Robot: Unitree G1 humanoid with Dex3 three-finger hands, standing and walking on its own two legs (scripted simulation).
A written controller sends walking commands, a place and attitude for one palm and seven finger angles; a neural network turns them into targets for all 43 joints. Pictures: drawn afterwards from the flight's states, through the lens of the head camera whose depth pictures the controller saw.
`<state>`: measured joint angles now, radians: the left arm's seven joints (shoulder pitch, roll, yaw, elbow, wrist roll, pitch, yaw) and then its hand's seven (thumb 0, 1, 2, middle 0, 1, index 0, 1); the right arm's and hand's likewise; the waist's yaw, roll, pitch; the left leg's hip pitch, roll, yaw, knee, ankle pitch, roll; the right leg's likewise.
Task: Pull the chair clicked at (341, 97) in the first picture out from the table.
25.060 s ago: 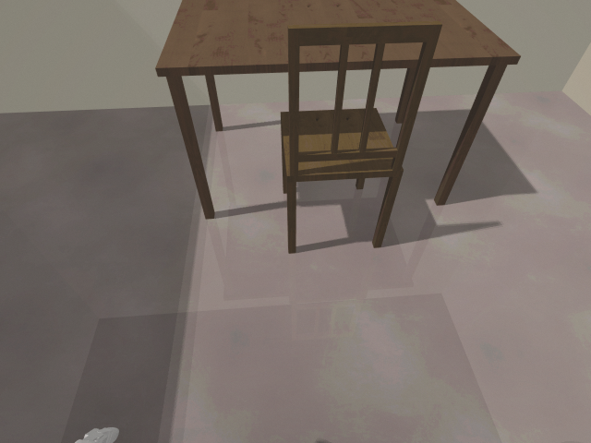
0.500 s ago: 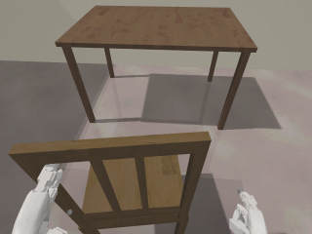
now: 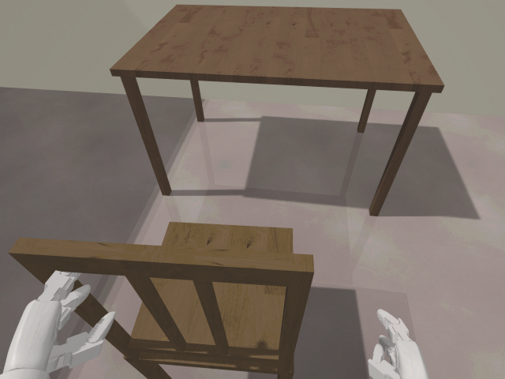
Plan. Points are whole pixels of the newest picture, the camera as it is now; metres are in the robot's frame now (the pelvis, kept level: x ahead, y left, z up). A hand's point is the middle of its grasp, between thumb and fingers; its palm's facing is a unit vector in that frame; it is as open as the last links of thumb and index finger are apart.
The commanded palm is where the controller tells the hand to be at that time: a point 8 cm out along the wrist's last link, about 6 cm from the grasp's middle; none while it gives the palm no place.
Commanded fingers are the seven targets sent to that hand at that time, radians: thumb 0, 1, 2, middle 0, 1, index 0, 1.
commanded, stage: draw the hand back to the body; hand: left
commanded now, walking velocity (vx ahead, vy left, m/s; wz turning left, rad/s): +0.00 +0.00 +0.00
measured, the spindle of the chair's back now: (162, 316) +0.22 +0.21 -0.07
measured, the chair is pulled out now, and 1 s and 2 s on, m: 0.65 0.65 0.65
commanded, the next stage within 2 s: step back with the hand held close in 0.44 s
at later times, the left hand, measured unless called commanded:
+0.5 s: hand (90, 325) +0.15 +0.25 +0.06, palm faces +0.31 -0.82 -0.48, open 7.0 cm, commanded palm +0.14 +0.29 +0.18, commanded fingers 0.00 0.90 0.90 -0.20 -0.30 -0.20 -0.30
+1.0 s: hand (60, 360) +0.10 +0.25 +0.08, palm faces +0.13 -0.81 -0.58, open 6.8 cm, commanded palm +0.07 +0.29 +0.18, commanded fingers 0.00 0.90 0.90 -0.20 -0.30 -0.20 -0.30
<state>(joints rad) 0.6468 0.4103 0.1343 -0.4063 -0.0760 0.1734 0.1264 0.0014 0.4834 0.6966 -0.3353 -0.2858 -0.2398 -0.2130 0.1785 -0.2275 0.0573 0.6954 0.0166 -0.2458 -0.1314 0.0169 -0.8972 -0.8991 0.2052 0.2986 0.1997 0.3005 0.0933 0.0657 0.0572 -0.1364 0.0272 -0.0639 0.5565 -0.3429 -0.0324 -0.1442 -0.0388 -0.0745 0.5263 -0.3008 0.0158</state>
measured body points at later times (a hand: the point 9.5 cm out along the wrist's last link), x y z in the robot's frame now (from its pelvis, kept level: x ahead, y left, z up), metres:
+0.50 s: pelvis +0.01 -0.01 +0.00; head +0.01 -0.03 +0.45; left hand +0.13 +0.29 +0.09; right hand +0.21 -0.21 -0.09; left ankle -0.02 +0.14 -0.73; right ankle -0.01 -0.13 -0.73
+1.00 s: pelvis -0.07 +0.00 +0.00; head -0.02 +0.00 +0.45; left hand +0.09 +0.29 +0.11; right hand +0.12 -0.23 -0.08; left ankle -0.02 +0.14 -0.73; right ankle -0.01 -0.13 -0.73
